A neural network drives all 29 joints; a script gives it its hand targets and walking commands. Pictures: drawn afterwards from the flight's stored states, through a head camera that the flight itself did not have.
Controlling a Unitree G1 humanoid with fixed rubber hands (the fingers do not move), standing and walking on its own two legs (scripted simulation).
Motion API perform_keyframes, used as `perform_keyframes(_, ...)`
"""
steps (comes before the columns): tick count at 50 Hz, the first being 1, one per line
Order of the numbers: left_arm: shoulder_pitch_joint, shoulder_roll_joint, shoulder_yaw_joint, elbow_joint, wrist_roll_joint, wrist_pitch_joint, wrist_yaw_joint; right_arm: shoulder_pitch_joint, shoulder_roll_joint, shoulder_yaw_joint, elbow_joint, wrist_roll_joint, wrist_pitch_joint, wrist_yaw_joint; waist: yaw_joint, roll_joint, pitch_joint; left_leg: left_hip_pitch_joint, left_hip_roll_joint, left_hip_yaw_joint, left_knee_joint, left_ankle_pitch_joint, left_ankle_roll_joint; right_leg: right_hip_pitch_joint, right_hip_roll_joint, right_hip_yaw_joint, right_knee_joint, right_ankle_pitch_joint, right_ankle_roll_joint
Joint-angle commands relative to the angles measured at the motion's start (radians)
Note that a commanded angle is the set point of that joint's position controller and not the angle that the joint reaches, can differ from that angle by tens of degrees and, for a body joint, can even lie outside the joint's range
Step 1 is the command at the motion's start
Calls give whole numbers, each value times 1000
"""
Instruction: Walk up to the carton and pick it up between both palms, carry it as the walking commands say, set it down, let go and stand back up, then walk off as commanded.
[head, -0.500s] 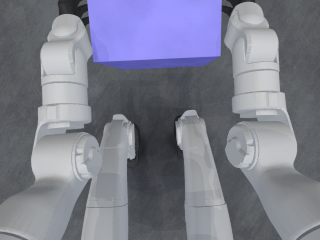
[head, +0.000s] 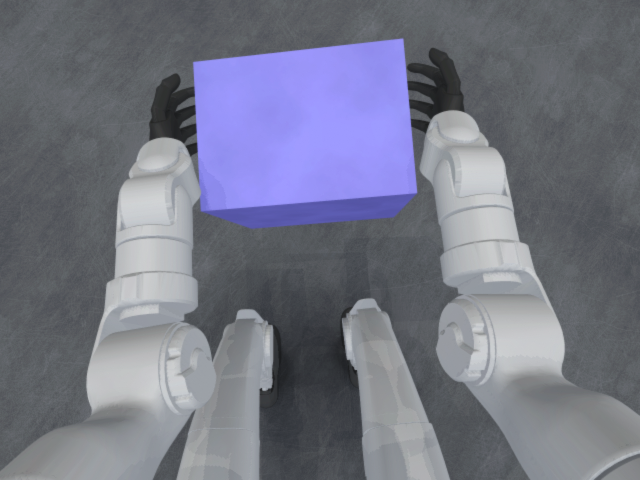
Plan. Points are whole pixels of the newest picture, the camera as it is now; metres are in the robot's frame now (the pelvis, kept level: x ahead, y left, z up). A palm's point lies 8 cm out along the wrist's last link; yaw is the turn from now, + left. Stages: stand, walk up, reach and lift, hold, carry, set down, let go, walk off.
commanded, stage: reach and lift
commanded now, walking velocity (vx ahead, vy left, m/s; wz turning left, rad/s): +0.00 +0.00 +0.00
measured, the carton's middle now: (311, 153) +0.49 +0.00 -0.08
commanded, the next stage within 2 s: none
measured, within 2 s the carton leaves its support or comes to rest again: neither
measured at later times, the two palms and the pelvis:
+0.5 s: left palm (130, 122) +0.44 +0.16 +0.09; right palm (485, 106) +0.45 -0.15 +0.09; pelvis +0.09 +0.00 +0.08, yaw -1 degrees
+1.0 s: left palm (60, 89) +0.42 +0.16 +0.17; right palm (543, 69) +0.42 -0.15 +0.18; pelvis +0.09 +0.01 +0.11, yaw -2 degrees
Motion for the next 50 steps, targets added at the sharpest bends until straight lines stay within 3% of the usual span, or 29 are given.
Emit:
perform_keyframes(1, -624, -1155, -646, -112, -159, -57, -415, -400, 1244, 497, -31, 169, -41, 511, 100, -7, -1791, 543, -91, -85, -302, 111, -7, 729, 82, -99, -219, 88, -14)
perform_keyframes(3, -492, -1128, -514, 88, -86, -50, -421, -317, 1226, 405, 96, 92, -41, 518, 115, -39, -1447, 429, -90, -73, -332, -2, 1, 596, 69, -101, -261, -30, -8)
perform_keyframes(4, -520, -1168, -590, -37, -117, -54, -421, -349, 1226, 472, -34, 143, -47, 525, 121, 21, -1586, 541, -100, -60, -350, 101, -8, 687, 79, -94, -289, 33, -15)
perform_keyframes(7, -355, -1137, -449, 118, -27, -36, -422, -163, 1224, 314, 163, 33, -36, 528, 103, -9, -1152, 468, -91, -88, -395, 68, 1, 562, 64, -95, -342, -13, -23)
perform_keyframes(8, -379, -1112, -409, 137, 4, -39, -420, -106, 1213, 253, 229, 4, -40, 529, 113, 64, -1035, 413, -93, -74, -430, 21, -13, 535, 62, -82, -365, -46, -38)
perform_keyframes(12, -264, -1114, -370, 156, 34, -37, -424, -161, 1211, 271, 111, 6, -51, 529, 128, 25, -980, 538, -92, -95, -499, 32, 4, 617, 73, -83, -432, -44, -19)
perform_keyframes(13, -238, -1069, -302, 168, 70, -36, -423, -99, 1202, 209, 201, -38, -41, 540, 136, 20, -907, 491, -93, -68, -489, 26, -8, 576, 64, -85, -440, -63, -29)
perform_keyframes(17, -231, -1174, -466, 65, -11, -47, -421, -114, 1198, 368, -16, 25, -60, 524, 73, 27, -1082, 632, -94, -82, -511, 222, -11, 789, 70, -71, -461, 147, -22)
perform_keyframes(19, -166, -1145, -423, 107, 18, -37, -423, -77, 1214, 348, 18, 24, -47, 520, 121, 39, -1024, 628, -97, -81, -558, 240, -8, 798, 77, -75, -480, 159, -21)
perform_keyframes(20, -188, -1136, -452, 22, -6, -46, -420, -2, 1235, 346, 54, 21, -45, 520, 92, 18, -1061, 666, -97, -88, -555, 293, -8, 815, 77, -60, -482, 222, -26)
perform_keyframes(22, -106, -1212, -565, -22, -69, -46, -422, -15, 1227, 485, -160, 83, -59, 512, 102, 32, -1189, 805, -92, -104, -569, 517, -13, 901, 87, -80, -477, 400, -5)
perform_keyframes(23, -162, -1200, -587, -78, -91, -44, -419, 23, 1231, 470, -97, 75, -48, 509, 66, 44, -1160, 774, -90, -104, -563, 485, -25, 921, 85, -59, -485, 385, -18)
perform_keyframes(24, -105, -1165, -532, 12, -38, -35, -419, 27, 1232, 467, -57, 62, -36, 511, 125, 30, -1050, 714, -90, -105, -577, 421, -11, 862, 75, -57, -506, 314, -15)
perform_keyframes(25, -89, -1167, -549, -11, -43, -35, -415, 15, 1227, 490, -106, 75, -33, 515, 117, 31, -1056, 767, -92, -105, -600, 417, -1, 876, 75, -69, -523, 307, -12)
perform_keyframes(26, -96, -1154, -547, -62, -62, -42, -403, 19, 1249, 529, -104, 98, -27, 525, 165, 34, -1050, 824, -85, -99, -611, 449, 0, 874, 75, -65, -534, 308, -13)
perform_keyframes(28, -118, -1213, -600, -92, -106, -25, -402, 73, 1250, 549, -89, 97, -5, 527, 109, -5, -1065, 884, -77, -116, -627, 472, -4, 907, 77, -59, -568, 314, -16)
perform_keyframes(33, -55, -1176, -557, -44, -48, 1, -420, 105, 1233, 522, -71, 67, 28, 524, 109, 12, -934, 883, -81, -83, -692, 372, 1, 964, 74, -58, -646, 252, -10)
perform_keyframes(34, -48, -1151, -497, -10, -19, 14, -412, 109, 1245, 494, -26, 57, 40, 527, 144, 23, -889, 844, -82, -79, -692, 327, -2, 957, 61, -52, -649, 212, -9)
perform_keyframes(35, -107, -1150, -509, -20, -36, 15, -414, 88, 1225, 467, -8, 46, 43, 530, 99, -6, -886, 863, -70, -91, -704, 273, 5, 949, 69, -59, -657, 170, -11)
perform_keyframes(36, -84, -1120, -484, -6, -8, 20, -418, 66, 1242, 471, 8, 66, 48, 540, 165, 46, -842, 868, -77, -77, -733, 248, 1, 977, 59, -56, -678, 142, -13)
perform_keyframes(38, -59, -1131, -498, 5, -13, 30, -411, 43, 1243, 479, -26, 75, 46, 549, 153, 15, -835, 911, -68, -85, -751, 277, 8, 991, 56, -47, -703, 155, -14)
perform_keyframes(39, -23, -1127, -457, 61, 15, 48, -418, 94, 1193, 403, 20, 24, 64, 543, 105, 43, -722, 889, -67, -80, -773, 230, 6, 959, 59, -70, -714, 120, -12)
perform_keyframes(43, -129, -1096, -410, 78, 32, 66, -425, 54, 1152, 312, 109, -5, 77, 563, 82, 21, -670, 881, -47, -86, -806, 81, -3, 963, 45, -82, -744, -22, -20)
perform_keyframes(44, -157, -1148, -468, -2, -12, 55, -414, 35, 1211, 356, 76, 36, 64, 568, 113, 81, -733, 919, -39, -105, -833, 94, 11, 1041, 37, -61, -733, 15, -19)
perform_keyframes(45, -203, -1132, -456, 27, -3, 65, -418, -45, 1179, 351, 50, 32, 69, 569, 66, 56, -681, 840, -33, -108, -846, 24, 16, 1074, 47, -78, -728, -27, -13)
perform_keyframes(46, -144, -1157, -455, 70, -12, 65, -423, -83, 1168, 378, 1, 52, 63, 564, 109, 57, -642, 864, -21, -117, -870, 7, 18, 1073, 51, -77, -726, -31, -3)
perform_keyframes(47, -145, -1154, -461, 90, -20, 81, -425, -103, 1138, 366, -31, 42, 67, 560, 46, 48, -630, 879, -22, -122, -872, 22, 19, 1074, 56, -95, -722, 0, 0)
perform_keyframes(49, -177, -1121, -473, -5, -26, 90, -421, -20, 1186, 388, 11, 60, 91, 554, 81, 66, -659, 908, -39, -100, -848, 134, 10, 1112, 40, -71, -748, 55, -16)
perform_keyframes(50, -173, -1116, -483, 7, -31, 101, -418, -5, 1148, 357, 20, 41, 96, 562, 53, 83, -632, 904, -24, -111, -874, 95, -1, 1094, 46, -76, -748, 41, -20)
